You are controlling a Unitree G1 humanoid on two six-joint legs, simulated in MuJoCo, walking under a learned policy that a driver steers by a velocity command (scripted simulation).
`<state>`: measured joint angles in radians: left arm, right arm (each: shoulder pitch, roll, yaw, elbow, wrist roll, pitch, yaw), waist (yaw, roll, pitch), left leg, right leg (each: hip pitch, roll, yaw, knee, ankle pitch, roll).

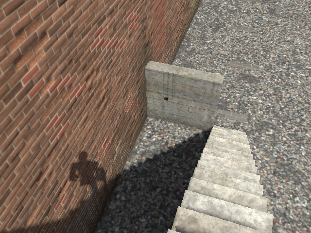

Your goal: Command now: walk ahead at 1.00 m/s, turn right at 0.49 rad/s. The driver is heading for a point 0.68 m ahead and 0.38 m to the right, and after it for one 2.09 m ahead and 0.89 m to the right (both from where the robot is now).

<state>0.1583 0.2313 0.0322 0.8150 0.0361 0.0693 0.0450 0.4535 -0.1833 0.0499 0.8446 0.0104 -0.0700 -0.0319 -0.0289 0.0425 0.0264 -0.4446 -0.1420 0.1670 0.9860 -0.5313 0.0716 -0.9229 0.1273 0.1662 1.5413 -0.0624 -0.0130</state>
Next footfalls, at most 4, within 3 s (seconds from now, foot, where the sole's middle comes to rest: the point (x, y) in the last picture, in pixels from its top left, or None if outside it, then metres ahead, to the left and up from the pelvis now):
0.44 right None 0.25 -0.02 -0.76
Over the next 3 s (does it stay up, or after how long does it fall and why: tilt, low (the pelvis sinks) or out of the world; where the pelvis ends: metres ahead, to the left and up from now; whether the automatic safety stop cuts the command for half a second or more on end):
falls after 0.94 s (out of the world)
